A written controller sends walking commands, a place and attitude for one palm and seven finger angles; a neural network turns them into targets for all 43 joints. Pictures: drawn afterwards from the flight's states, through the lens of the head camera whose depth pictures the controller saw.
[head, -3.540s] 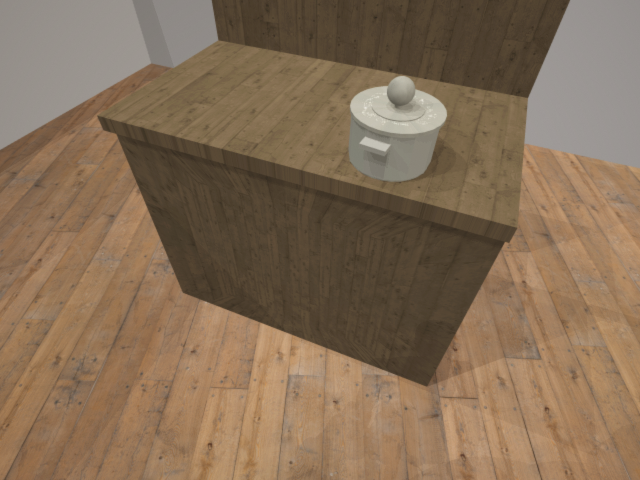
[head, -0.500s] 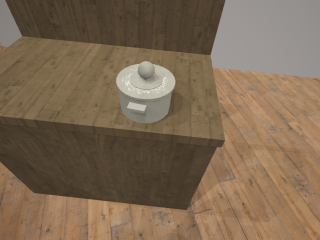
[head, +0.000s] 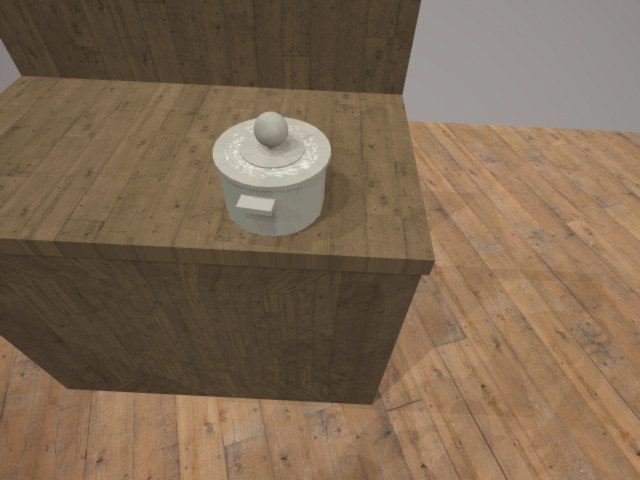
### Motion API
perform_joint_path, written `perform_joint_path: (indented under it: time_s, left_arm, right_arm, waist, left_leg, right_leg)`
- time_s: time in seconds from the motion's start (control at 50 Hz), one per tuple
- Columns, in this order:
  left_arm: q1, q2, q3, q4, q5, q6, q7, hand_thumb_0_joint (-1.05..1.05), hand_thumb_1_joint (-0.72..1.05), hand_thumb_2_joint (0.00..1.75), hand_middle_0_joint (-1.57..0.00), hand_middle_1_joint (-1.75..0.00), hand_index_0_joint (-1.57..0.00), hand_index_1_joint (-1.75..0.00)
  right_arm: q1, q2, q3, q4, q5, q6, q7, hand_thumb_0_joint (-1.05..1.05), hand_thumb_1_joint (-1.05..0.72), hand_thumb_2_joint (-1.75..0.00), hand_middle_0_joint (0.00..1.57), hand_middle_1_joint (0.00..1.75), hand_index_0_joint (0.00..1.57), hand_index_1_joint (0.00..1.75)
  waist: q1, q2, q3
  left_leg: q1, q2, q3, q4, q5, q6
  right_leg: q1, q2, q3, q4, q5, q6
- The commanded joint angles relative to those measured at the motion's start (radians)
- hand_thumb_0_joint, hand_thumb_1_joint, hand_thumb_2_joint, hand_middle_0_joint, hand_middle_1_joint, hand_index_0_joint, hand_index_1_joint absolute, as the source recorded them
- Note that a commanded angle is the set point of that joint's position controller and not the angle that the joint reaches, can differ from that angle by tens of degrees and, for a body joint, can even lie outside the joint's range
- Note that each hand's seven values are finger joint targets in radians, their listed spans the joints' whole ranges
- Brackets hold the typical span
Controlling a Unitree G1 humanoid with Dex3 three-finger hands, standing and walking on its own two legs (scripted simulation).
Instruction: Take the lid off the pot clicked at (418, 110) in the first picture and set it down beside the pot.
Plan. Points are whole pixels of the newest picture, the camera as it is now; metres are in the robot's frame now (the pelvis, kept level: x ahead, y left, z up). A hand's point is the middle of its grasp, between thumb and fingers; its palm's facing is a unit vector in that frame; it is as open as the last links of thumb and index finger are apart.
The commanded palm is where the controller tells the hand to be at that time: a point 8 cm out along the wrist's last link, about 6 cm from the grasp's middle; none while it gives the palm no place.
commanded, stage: look again from close up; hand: left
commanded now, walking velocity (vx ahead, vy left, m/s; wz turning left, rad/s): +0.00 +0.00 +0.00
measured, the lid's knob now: (271, 129) +0.57 +0.11 +0.14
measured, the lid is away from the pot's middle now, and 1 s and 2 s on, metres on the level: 0.00 0.00 0.00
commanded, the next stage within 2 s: none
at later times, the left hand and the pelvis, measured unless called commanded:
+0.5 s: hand out of the picture -0.02 +0.21 -0.19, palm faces +0.04 -0.98 -0.17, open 7.4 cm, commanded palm none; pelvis -0.02 +0.03 -0.01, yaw +0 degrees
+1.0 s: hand out of the picture -0.14 +0.19 -0.18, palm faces +0.08 -0.99 -0.14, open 7.4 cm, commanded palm none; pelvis -0.05 +0.04 +0.00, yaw +1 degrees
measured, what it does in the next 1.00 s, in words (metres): shifts its weight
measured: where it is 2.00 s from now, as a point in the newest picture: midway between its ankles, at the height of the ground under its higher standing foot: outside the picture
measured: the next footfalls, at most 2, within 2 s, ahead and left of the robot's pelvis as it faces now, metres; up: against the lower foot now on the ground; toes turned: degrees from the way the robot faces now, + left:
right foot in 1.48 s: -0.18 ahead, -0.01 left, +0.00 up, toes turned +1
left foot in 1.72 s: -0.11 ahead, +0.21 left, +0.00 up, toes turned +1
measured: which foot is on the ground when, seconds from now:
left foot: down 0.00-1.00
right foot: down 0.00-1.00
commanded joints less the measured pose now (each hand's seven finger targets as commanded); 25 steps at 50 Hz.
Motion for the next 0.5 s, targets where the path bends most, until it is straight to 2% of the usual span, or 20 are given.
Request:
perform_joint_path:
  time_s: [0.0,0.02,0.04,0.08,0.14,0.18,0.22,0.26,0.32,0.36,0.42,0.48]
  left_arm:
    - [0.074,0.13,0.023,-0.05,-0.011,-0.026,0.018,0.0,0.9,0.9,-0.2,-0.3,-0.2,-0.3]
    - [0.065,0.132,0.026,-0.062,-0.011,-0.023,0.018,0.0,0.9,0.9,-0.2,-0.3,-0.2,-0.3]
    - [0.073,0.136,0.035,-0.066,-0.008,-0.018,0.017,0.0,0.9,0.9,-0.2,-0.3,-0.2,-0.3]
    - [0.082,0.128,0.034,-0.074,-0.008,-0.012,0.014,0.0,0.9,0.9,-0.2,-0.3,-0.2,-0.3]
    - [0.097,0.123,0.036,-0.076,-0.005,-0.006,0.012,0.0,0.9,0.9,-0.2,-0.3,-0.2,-0.3]
    - [0.1,0.121,0.036,-0.082,-0.004,-0.002,0.012,0.0,0.9,0.9,-0.2,-0.3,-0.2,-0.3]
    - [0.093,0.125,0.036,-0.09,-0.005,0.001,0.011,0.0,0.9,0.9,-0.2,-0.3,-0.2,-0.3]
    - [0.096,0.13,0.038,-0.097,-0.003,0.005,0.01,0.0,0.9,0.9,-0.2,-0.3,-0.2,-0.3]
    - [0.101,0.14,0.037,-0.102,-0.004,0.007,0.006,0.0,0.9,0.9,-0.2,-0.3,-0.2,-0.3]
    - [0.108,0.145,0.039,-0.108,-0.001,0.009,0.005,0.0,0.9,0.9,-0.2,-0.3,-0.2,-0.3]
    - [0.122,0.151,0.036,-0.105,-0.002,0.006,0.001,0.0,0.9,0.9,-0.2,-0.3,-0.2,-0.3]
    - [0.136,0.154,0.035,-0.1,0.0,0.01,0.0,0.0,0.9,0.9,-0.2,-0.3,-0.2,-0.3]
  right_arm:
    - [0.028,-0.072,-0.017,-0.103,-0.003,-0.048,0.001,0.0,-0.9,-0.9,0.2,0.3,0.2,0.3]
    - [0.033,-0.079,-0.021,-0.104,-0.001,-0.048,0.0,0.0,-0.9,-0.9,0.2,0.3,0.2,0.3]
    - [0.032,-0.079,-0.023,-0.109,-0.002,-0.048,-0.003,0.0,-0.9,-0.9,0.2,0.3,0.2,0.3]
    - [0.025,-0.083,-0.024,-0.115,-0.001,-0.049,-0.005,0.0,-0.9,-0.9,0.2,0.3,0.2,0.3]
    - [0.021,-0.086,-0.024,-0.12,0.002,-0.053,-0.009,0.0,-0.9,-0.9,0.2,0.3,0.2,0.3]
    - [0.009,-0.097,-0.027,-0.124,0.004,-0.051,-0.009,0.0,-0.9,-0.9,0.2,0.3,0.2,0.3]
    - [0.003,-0.102,-0.029,-0.125,0.004,-0.048,-0.007,0.0,-0.9,-0.9,0.2,0.3,0.2,0.3]
    - [-0.007,-0.111,-0.03,-0.13,0.004,-0.045,-0.007,0.0,-0.9,-0.9,0.2,0.3,0.2,0.3]
    - [-0.03,-0.124,-0.032,-0.136,0.006,-0.041,-0.003,0.0,-0.9,-0.9,0.2,0.3,0.2,0.3]
    - [-0.036,-0.129,-0.035,-0.143,0.006,-0.039,-0.002,0.0,-0.9,-0.9,0.2,0.3,0.2,0.3]
    - [-0.049,-0.139,-0.037,-0.142,0.007,-0.04,0.001,0.0,-0.9,-0.9,0.2,0.3,0.2,0.3]
    - [-0.058,-0.146,-0.039,-0.142,0.009,-0.037,0.002,0.0,-0.9,-0.9,0.2,0.3,0.2,0.3]
  waist:
    - [-0.016,-0.065,-0.051]
    - [-0.018,-0.036,-0.052]
    - [-0.008,-0.003,-0.035]
    - [-0.004,0.036,-0.01]
    - [0.007,0.043,-0.003]
    - [0.008,0.0,0.018]
    - [0.005,-0.007,0.041]
    - [0.009,0.022,0.045]
    - [0.013,0.026,0.052]
    - [0.015,0.016,0.039]
    - [0.015,0.033,0.011]
    - [0.017,0.044,0.018]
  left_leg:
    - [0.061,0.065,-0.095,0.045,0.012,-0.012]
    - [0.055,0.066,-0.098,0.044,0.02,-0.008]
    - [0.042,0.075,-0.105,0.035,0.021,-0.002]
    - [0.019,0.079,-0.118,0.029,0.04,0.005]
    - [0.018,0.096,-0.142,0.009,0.089,0.022]
    - [0.005,0.095,-0.148,0.004,0.072,0.025]
    - [-0.003,0.092,-0.152,-0.018,0.01,0.025]
    - [-0.002,0.097,-0.17,-0.052,-0.051,0.025]
    - [-0.014,0.099,-0.188,-0.1,-0.146,0.027]
    - [-0.018,0.102,-0.199,-0.126,-0.196,0.025]
    - [0.015,0.104,-0.203,-0.147,-0.212,0.024]
    - [0.001,0.109,-0.216,-0.185,-0.28,0.023]
  right_leg:
    - [-0.117,-0.168,0.137,-0.079,0.164,-0.062]
    - [-0.115,-0.156,0.131,-0.058,0.156,-0.063]
    - [-0.123,-0.151,0.107,-0.042,0.153,-0.063]
    - [-0.136,-0.132,0.107,-0.017,0.138,-0.066]
    - [-0.13,-0.11,0.084,0.008,0.134,-0.055]
    - [-0.143,-0.105,0.09,0.005,0.115,-0.05]
    - [-0.158,-0.102,0.09,-0.001,0.065,-0.046]
    - [-0.169,-0.096,0.081,0.002,0.022,-0.043]
    - [-0.17,-0.092,0.077,-0.005,-0.006,-0.033]
    - [-0.16,-0.092,0.069,-0.004,-0.014,-0.03]
    - [-0.161,-0.097,0.07,-0.009,-0.003,-0.024]
    - [-0.16,-0.092,0.059,-0.012,-0.023,-0.02]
